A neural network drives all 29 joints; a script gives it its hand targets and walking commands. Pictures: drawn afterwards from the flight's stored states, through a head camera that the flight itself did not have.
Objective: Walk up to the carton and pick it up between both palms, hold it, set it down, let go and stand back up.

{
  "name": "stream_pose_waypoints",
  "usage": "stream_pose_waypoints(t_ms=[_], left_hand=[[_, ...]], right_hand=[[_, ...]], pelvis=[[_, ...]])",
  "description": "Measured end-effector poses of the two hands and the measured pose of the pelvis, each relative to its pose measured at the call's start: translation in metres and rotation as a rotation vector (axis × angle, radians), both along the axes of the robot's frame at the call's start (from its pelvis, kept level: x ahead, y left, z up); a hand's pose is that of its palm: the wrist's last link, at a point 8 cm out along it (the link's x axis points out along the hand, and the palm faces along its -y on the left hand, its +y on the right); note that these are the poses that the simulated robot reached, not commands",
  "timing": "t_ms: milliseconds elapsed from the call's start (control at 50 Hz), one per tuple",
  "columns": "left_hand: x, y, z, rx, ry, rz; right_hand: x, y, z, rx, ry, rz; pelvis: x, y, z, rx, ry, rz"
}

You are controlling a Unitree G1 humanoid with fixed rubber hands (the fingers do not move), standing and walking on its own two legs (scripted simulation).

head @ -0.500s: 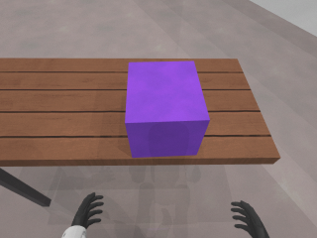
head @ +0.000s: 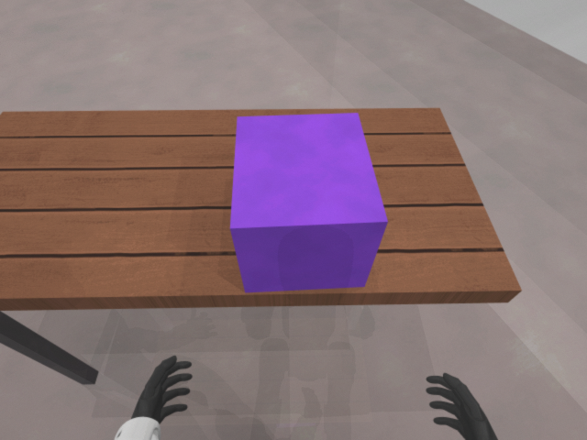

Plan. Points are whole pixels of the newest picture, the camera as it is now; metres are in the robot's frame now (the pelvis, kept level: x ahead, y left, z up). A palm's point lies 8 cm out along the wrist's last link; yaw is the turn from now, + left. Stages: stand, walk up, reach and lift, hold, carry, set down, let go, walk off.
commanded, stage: let go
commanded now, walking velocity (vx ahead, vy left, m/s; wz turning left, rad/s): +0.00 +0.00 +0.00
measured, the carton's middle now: (301, 202) +0.46 +0.04 +0.02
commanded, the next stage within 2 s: stand in 0.04 s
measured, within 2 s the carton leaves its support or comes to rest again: neither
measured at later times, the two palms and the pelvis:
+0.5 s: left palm out of the picture +0.05 +0.29 -0.12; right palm out of the picture +0.12 -0.27 -0.09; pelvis -0.01 +0.00 -0.01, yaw +0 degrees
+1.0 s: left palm out of the picture +0.03 +0.30 -0.12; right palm out of the picture +0.11 -0.27 -0.10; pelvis -0.01 +0.01 -0.01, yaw +0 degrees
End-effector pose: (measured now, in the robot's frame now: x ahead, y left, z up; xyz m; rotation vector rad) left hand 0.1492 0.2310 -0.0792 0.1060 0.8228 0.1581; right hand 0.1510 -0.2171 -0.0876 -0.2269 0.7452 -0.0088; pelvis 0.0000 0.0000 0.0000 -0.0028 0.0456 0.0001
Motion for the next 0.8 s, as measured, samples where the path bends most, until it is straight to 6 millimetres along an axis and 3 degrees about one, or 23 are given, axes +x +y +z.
stream_pose_waypoints(t_ms=[120, 320, 460, 800], left_hand=[[-0.008, 0.011, -0.006, 0.034, -0.005, -0.004], [-0.064, 0.046, -0.028, 0.104, 0.142, 0.025], [-0.093, 0.058, -0.039, 0.118, 0.249, 0.05], [-0.108, 0.068, -0.037, 0.143, 0.306, 0.068]], right_hand=[[-0.007, -0.013, -0.007, -0.046, 0.076, 0.005], [-0.02, -0.05, -0.001, -0.152, 0.128, -0.011], [-0.026, -0.055, -0.002, -0.166, 0.152, -0.017], [-0.039, -0.055, -0.017, -0.151, 0.226, -0.035]], pelvis=[[-0.001, 0.0, -0.003, 0.0, -0.026, -0.001], [-0.011, 0.001, -0.007, -0.001, -0.06, -0.002], [-0.013, 0.002, -0.007, -0.002, -0.063, -0.002], [-0.012, 0.004, -0.006, -0.006, -0.061, -0.002]])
